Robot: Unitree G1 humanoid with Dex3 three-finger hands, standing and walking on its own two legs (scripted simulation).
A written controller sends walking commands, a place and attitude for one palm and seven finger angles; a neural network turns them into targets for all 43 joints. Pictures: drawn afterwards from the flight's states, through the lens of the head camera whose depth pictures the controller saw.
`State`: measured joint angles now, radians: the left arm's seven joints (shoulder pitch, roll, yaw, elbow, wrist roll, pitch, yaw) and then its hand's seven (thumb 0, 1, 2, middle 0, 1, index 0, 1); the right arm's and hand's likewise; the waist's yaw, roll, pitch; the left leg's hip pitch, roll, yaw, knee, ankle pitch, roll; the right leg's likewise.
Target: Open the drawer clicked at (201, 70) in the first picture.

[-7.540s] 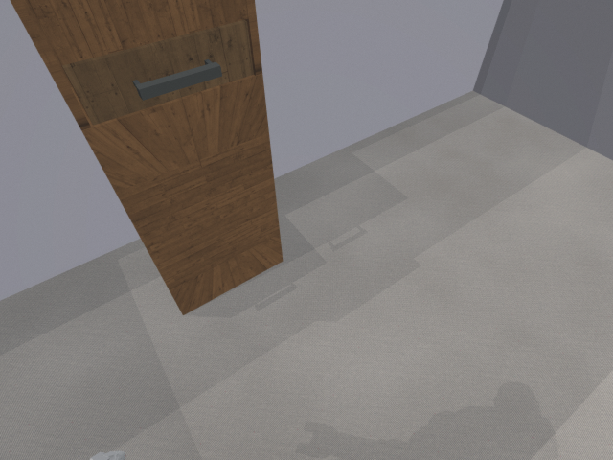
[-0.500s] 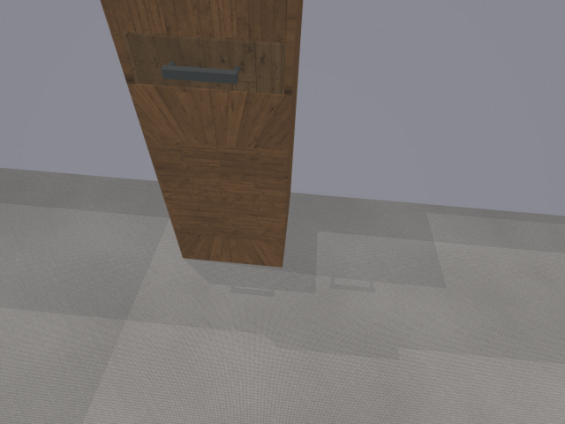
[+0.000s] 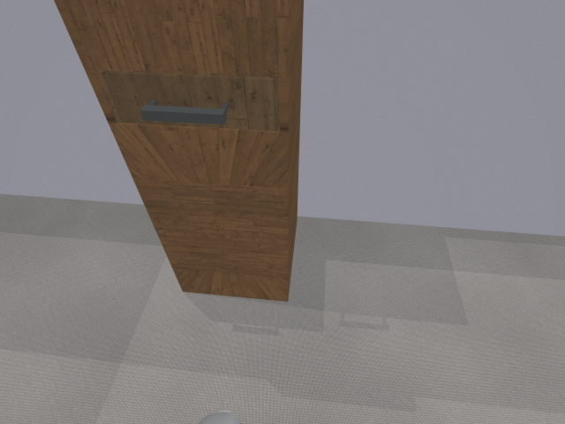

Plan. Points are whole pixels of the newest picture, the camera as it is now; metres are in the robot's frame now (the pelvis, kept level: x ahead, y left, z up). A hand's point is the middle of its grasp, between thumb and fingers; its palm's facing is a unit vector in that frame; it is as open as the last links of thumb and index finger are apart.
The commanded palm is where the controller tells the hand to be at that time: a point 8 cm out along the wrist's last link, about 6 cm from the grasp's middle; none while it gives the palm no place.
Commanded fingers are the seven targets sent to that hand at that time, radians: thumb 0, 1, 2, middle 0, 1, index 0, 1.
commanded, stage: take the last steps up to it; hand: left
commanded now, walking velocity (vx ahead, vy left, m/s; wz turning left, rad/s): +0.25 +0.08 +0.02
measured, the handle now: (186, 109) +0.70 +0.25 +0.09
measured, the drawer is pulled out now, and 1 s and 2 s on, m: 0.00 0.00 0.00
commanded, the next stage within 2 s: come to a stop and stand still in 0.22 s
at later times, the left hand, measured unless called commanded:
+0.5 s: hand (148, 387) +0.22 +0.26 -0.18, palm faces +0.04 -0.98 -0.20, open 7.3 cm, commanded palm none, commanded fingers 0.00 0.90 0.90 -0.20 -0.30 -0.20 -0.30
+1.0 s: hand (155, 382) +0.22 +0.24 -0.16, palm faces +0.05 -0.96 -0.27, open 7.3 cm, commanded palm none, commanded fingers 0.00 0.90 0.90 -0.20 -0.30 -0.20 -0.30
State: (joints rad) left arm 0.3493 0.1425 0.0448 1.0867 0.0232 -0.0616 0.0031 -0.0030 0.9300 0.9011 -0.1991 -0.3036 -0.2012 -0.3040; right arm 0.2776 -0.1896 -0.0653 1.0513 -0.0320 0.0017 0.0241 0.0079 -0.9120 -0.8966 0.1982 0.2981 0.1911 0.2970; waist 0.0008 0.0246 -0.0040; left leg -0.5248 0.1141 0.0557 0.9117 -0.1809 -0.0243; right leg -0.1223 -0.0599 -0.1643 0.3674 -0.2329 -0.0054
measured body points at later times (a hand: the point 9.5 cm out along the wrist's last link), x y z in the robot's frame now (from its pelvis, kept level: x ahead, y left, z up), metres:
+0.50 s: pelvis +0.16 +0.08 -0.01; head +0.18 +0.08 +0.44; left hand +0.22 +0.31 -0.16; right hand +0.16 -0.14 -0.16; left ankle +0.14 +0.16 -0.75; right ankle +0.20 -0.04 -0.71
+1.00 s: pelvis +0.16 +0.05 +0.00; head +0.20 +0.02 +0.44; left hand +0.22 +0.29 -0.14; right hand +0.24 -0.21 -0.17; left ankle +0.11 +0.22 -0.68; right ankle +0.20 -0.04 -0.75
